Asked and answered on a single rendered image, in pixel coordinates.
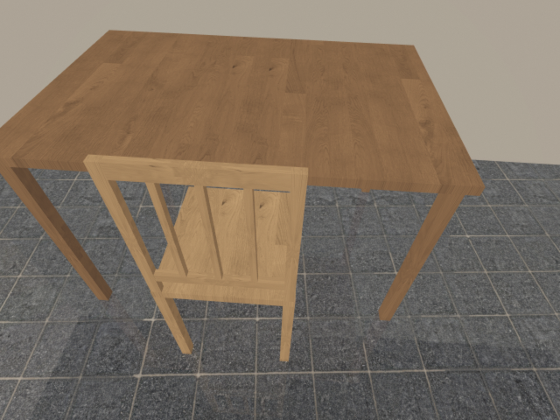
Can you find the table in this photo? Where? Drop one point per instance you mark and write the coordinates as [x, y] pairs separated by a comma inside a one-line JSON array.
[[357, 115]]

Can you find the chair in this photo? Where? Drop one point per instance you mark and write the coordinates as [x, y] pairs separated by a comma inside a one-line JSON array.
[[227, 245]]

